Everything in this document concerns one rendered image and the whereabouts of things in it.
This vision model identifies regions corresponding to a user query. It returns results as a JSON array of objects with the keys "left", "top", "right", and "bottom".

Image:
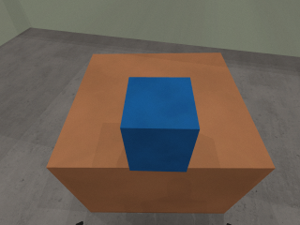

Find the pedestal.
[{"left": 46, "top": 52, "right": 275, "bottom": 214}]

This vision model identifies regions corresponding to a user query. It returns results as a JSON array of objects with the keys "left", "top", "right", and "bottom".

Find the carton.
[{"left": 120, "top": 77, "right": 200, "bottom": 173}]

